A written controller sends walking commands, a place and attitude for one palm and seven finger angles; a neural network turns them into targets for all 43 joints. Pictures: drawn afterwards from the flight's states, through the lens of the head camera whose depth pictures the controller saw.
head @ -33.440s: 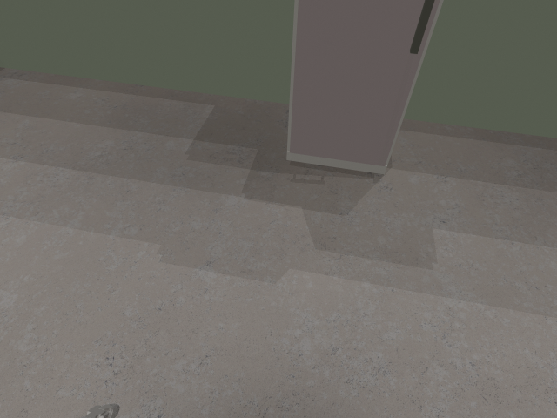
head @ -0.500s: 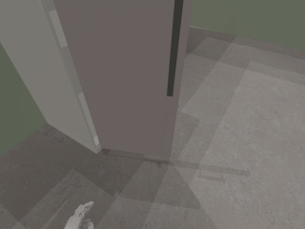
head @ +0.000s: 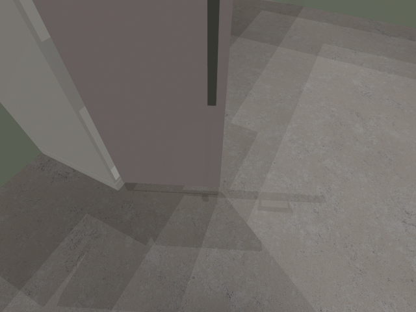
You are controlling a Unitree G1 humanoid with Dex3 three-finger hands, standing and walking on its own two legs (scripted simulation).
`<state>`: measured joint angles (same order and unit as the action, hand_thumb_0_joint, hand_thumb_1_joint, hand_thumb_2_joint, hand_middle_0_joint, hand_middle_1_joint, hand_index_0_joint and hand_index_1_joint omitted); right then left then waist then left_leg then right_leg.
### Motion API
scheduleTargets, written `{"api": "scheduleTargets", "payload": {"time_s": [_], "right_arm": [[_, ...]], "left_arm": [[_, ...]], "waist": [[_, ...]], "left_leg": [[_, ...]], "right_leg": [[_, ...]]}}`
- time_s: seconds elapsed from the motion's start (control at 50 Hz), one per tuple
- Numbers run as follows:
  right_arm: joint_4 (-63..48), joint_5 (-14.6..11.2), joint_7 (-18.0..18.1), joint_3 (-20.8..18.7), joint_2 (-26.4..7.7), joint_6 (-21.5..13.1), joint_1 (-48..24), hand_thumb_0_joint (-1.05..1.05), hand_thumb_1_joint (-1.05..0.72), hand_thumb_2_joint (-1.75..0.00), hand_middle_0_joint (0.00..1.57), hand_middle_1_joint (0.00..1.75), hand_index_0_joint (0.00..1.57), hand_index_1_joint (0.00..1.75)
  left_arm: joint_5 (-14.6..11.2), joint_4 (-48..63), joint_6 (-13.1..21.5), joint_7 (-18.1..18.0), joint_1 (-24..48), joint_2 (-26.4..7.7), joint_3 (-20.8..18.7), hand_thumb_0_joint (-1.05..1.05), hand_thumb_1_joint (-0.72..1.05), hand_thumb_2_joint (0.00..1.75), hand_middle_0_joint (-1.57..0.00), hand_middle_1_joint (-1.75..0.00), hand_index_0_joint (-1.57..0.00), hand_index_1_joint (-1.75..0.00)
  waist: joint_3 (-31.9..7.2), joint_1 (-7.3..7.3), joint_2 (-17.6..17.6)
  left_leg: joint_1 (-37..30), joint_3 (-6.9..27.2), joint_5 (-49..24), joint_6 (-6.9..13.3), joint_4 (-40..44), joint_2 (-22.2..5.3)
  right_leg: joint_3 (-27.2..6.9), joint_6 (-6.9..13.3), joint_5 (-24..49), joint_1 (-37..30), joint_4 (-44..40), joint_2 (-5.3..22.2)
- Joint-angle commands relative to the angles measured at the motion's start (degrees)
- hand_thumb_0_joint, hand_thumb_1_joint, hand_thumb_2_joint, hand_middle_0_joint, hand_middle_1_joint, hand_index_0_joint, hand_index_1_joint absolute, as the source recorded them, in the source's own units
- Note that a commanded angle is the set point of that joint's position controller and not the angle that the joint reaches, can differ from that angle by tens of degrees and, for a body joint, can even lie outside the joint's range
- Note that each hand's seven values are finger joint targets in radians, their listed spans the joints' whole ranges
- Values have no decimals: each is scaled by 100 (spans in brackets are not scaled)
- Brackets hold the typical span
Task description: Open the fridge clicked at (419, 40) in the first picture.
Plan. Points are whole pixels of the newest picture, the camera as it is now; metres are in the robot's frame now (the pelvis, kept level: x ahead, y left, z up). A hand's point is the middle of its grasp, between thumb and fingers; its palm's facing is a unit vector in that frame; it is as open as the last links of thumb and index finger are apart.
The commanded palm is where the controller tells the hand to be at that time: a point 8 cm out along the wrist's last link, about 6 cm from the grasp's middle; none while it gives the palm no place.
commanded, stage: let the arm hang, fingers relaxed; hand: right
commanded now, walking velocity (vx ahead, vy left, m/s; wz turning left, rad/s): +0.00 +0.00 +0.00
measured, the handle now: (213, 32) +0.73 +0.04 +0.16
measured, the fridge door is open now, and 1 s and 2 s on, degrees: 67 67 67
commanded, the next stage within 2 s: look to check the result in 0.60 s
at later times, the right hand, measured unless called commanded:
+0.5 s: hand out of the picture +0.06 -0.25 -0.15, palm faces -0.03 +0.96 -0.28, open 7.4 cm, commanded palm none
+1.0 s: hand out of the picture +0.07 -0.25 -0.15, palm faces -0.04 +0.95 -0.32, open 7.4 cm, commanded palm none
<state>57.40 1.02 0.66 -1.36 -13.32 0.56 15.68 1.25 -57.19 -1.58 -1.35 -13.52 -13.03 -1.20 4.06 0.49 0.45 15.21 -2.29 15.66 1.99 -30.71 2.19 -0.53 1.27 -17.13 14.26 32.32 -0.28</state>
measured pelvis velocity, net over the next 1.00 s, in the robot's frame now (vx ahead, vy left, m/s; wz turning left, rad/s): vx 0.00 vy -0.01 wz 0.02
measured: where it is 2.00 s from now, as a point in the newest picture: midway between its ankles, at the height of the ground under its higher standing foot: outside the picture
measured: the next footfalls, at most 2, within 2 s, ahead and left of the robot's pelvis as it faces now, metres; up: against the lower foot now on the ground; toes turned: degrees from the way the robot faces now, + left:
none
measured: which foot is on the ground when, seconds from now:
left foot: down 0.00-1.00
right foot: down 0.00-1.00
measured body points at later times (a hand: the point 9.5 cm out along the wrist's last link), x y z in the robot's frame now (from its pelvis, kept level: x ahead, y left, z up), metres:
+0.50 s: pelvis -0.02 -0.02 +0.01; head -0.01 -0.02 +0.46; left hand +0.03 +0.25 -0.13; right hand +0.06 -0.30 -0.13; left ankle +0.01 +0.10 -0.73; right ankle -0.01 -0.10 -0.73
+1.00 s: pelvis +0.00 -0.01 +0.02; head +0.01 -0.01 +0.47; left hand +0.06 +0.27 -0.12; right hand +0.07 -0.30 -0.12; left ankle +0.01 +0.10 -0.73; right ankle -0.01 -0.10 -0.73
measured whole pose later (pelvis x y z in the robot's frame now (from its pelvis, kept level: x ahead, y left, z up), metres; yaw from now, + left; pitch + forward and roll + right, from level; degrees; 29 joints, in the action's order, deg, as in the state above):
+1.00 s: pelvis +0.00 -0.01 +0.02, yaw +1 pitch -1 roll +0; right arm 65.8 0.7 0.0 -0.2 -18.2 -0.8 6.1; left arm 1.1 -64.8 0.5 -0.8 -6.5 -17.7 0.0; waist 2.9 0.3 0.0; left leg 8.2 -0.4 9.0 0.4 -18.5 0.1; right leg 1.0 2.5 -10.6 5.9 17.8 -2.5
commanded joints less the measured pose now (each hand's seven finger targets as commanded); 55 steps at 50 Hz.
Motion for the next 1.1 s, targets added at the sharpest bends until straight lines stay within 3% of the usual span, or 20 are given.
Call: {"api": "scheduleTargets", "payload": {"time_s": [0.0,0.02,0.04,0.12,0.18,0.24,0.3,0.4,0.6,1.08], "right_arm": [[-127,-24,67,-107,-720,-158,-299,0,-90,-90,20,30,20,30],[-14,-27,58,-107,-802,-128,-405,0,-90,-90,20,30,20,30],[59,-31,56,-104,-853,-123,-409,0,-90,-90,20,30,20,30],[290,-22,15,-66,-969,-112,-564,0,-90,-90,20,30,20,30],[372,-7,4,-74,-1053,-118,-664,0,-90,-90,20,30,20,30],[400,-4,0,-85,-1135,-153,-709,0,-90,-90,20,30,20,30],[421,-1,-7,-92,-1167,-159,-806,0,-90,-90,20,30,20,30],[433,-13,-6,-90,-1260,-196,-908,0,-90,-90,20,30,20,30],[490,-21,-13,-90,-1424,-209,-1002,0,-90,-90,20,30,20,30],[511,-32,6,-87,-1620,-262,-1203,0,-90,-90,20,30,20,30]], "left_arm": [[-11,95,209,-106,165,-805,-115,0,90,90,-20,-30,-20,-30],[-14,6,211,-94,190,-781,-102,0,90,90,-20,-30,-20,-30],[-17,-33,209,-87,240,-827,-97,0,90,90,-20,-30,-20,-30],[-3,-208,217,-53,329,-1014,-101,0,90,90,-20,-30,-20,-30],[3,-295,230,-22,345,-1076,-118,0,90,90,-20,-30,-20,-30],[-7,-324,253,-10,407,-1154,-132,0,90,90,-20,-30,-20,-30],[5,-379,273,-2,473,-1179,-130,0,90,90,-20,-30,-20,-30],[-11,-416,314,-8,549,-1255,-118,0,90,90,-20,-30,-20,-30],[-23,-471,316,-5,664,-1446,-112,0,90,90,-20,-30,-20,-30],[-37,-478,315,9,883,-1634,-95,0,90,90,-20,-30,-20,-30]], "waist": [[-785,-26,97],[-668,-13,383],[-591,-53,410],[-242,-59,130],[-157,-59,-17],[-252,-64,-124],[-191,-63,28],[-315,-53,20],[-400,-26,28],[-633,10,-102]], "left_leg": [[-532,813,-1551,48,925,-698],[-593,745,-1416,60,879,-722],[-666,751,-1292,62,914,-695],[-631,733,-498,48,1212,-668],[-641,733,-318,44,1291,-701],[-651,747,-359,48,1339,-744],[-604,747,-421,43,1312,-764],[-667,748,-800,40,1289,-821],[-708,771,-782,51,1394,-864],[-939,797,-1505,64,1471,-939]], "right_leg": [[-548,181,1606,-549,-865,754],[-604,181,1488,-441,-1044,717],[-607,182,1376,-358,-1134,739],[-709,180,367,-121,-1624,740],[-737,192,-8,-33,-1790,711],[-691,195,122,-136,-1749,673],[-719,186,141,-138,-1839,677],[-655,166,797,-346,-1759,686],[-642,137,866,-534,-1804,696],[-554,86,1572,-916,-1751,723]]}}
